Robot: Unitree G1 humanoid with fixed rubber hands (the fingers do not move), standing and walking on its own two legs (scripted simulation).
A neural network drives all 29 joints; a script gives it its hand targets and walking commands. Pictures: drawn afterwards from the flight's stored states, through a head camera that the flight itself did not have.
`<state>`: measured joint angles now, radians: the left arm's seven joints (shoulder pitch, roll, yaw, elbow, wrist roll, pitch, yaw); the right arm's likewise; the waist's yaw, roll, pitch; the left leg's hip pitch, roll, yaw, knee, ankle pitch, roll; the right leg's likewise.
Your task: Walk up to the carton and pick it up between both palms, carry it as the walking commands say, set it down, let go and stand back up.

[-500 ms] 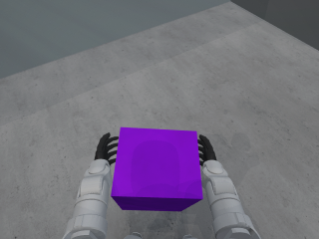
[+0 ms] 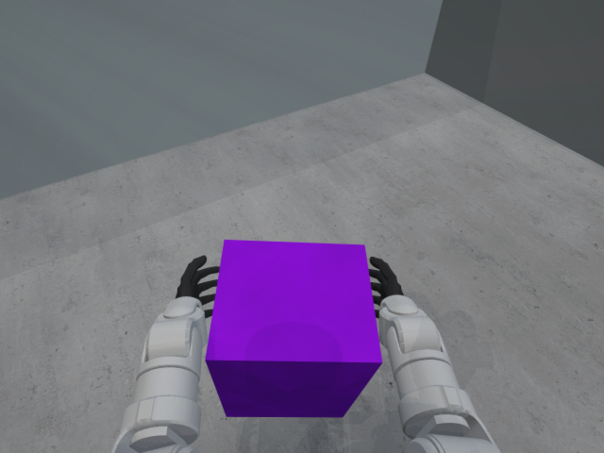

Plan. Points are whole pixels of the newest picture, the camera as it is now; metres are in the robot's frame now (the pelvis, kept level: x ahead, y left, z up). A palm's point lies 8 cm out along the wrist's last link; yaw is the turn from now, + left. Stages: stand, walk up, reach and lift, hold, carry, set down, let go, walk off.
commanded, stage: reach and lift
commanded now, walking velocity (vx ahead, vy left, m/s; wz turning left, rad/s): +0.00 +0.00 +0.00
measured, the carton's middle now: (289, 338) +0.30 +0.03 -0.05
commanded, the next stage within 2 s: hold in 1.58 s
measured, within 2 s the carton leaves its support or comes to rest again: neither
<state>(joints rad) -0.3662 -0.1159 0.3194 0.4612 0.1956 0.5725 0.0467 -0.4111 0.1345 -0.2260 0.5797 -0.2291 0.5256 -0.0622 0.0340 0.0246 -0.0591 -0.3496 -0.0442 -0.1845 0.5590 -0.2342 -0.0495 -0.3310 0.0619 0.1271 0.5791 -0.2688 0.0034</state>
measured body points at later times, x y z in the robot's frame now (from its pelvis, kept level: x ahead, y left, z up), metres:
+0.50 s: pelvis +0.01 +0.01 +0.01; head -0.06 +0.00 +0.45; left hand +0.31 +0.17 +0.06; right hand +0.32 -0.12 +0.05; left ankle +0.04 +0.15 -0.73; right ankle +0.02 -0.12 -0.73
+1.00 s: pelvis +0.01 +0.02 +0.01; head -0.05 +0.01 +0.46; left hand +0.32 +0.15 +0.06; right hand +0.31 -0.14 +0.05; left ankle +0.04 +0.15 -0.73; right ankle +0.02 -0.12 -0.73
